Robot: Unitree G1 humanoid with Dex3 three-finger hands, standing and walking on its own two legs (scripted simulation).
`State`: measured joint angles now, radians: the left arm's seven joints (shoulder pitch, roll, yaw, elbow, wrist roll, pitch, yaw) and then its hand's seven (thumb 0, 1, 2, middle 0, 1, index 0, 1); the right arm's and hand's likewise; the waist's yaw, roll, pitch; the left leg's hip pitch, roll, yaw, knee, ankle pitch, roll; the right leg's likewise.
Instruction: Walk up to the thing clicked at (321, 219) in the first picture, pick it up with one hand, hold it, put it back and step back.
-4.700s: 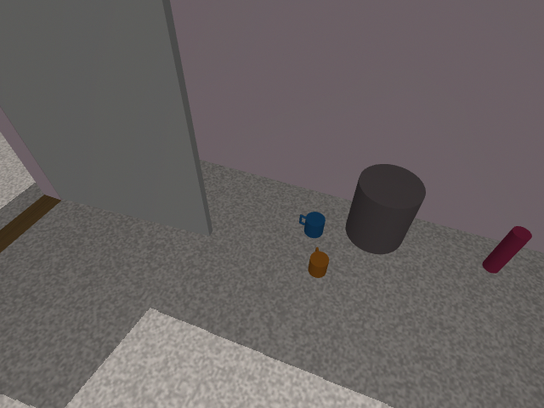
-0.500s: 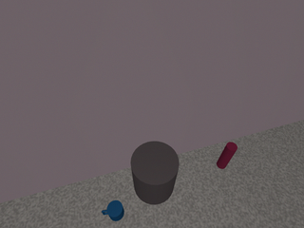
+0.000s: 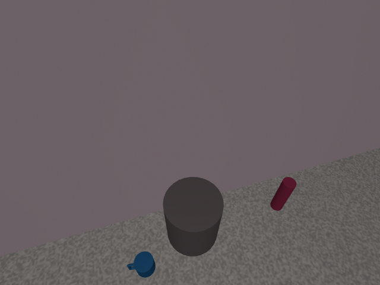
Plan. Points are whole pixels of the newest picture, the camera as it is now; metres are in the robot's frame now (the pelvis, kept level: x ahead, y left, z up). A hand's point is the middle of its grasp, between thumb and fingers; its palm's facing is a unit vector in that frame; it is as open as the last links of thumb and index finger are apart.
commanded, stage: stand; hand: left
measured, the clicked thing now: (141, 265) +0.38 +0.24 -0.74
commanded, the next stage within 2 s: none
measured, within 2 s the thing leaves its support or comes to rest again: neither
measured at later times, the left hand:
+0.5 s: hand out of the picture +0.07 +0.25 -0.16, palm faces -0.02 -0.94 -0.34, open 7.4 cm
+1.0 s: hand out of the picture +0.07 +0.26 -0.15, palm faces -0.01 -0.94 -0.35, open 7.4 cm
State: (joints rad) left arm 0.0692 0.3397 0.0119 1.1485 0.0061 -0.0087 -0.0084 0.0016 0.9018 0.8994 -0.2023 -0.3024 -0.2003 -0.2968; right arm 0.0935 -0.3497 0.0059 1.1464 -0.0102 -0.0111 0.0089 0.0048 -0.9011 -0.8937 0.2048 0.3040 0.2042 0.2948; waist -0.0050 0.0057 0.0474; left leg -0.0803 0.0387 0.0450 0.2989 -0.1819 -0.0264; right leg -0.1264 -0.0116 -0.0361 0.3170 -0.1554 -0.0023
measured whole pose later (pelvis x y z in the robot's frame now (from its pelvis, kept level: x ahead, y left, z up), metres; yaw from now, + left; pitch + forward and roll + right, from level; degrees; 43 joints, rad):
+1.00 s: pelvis +0.00 +0.00 +0.00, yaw +0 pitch -2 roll +0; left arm 0.11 0.35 0.00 1.14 0.01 -0.01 -0.01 0.00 0.90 0.90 -0.20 -0.30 -0.20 -0.30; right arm 0.12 -0.35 0.01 1.14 -0.01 -0.01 0.01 0.00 -0.90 -0.89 0.20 0.30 0.20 0.29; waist 0.00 0.01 0.04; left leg -0.08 0.03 0.04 0.29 -0.18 -0.02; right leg -0.12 -0.02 -0.04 0.32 -0.16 0.00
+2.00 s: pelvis +0.01 +0.00 +0.00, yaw +1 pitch -2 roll +0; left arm 0.11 0.35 0.00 1.13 0.01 -0.01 -0.01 0.00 0.90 0.90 -0.20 -0.30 -0.20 -0.30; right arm 0.12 -0.35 0.01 1.13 -0.01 -0.01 0.01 0.00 -0.90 -0.89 0.20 0.30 0.20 0.29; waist 0.00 0.01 0.04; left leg -0.06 0.03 0.04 0.29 -0.19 -0.02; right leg -0.11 -0.02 -0.04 0.32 -0.17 0.00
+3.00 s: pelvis -0.02 -0.01 -0.01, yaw +1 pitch -2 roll +0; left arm 0.12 0.37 0.07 0.99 0.03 0.06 -0.05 0.00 0.90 0.90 -0.20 -0.30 -0.20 -0.30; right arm 0.18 -0.36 -0.02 1.04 -0.02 -0.01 -0.01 0.00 -0.90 -0.89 0.21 0.30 0.21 0.29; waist 0.01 -0.03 0.09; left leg -0.20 0.05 0.01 0.47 -0.24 -0.04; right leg -0.24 0.00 -0.06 0.48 -0.21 -0.03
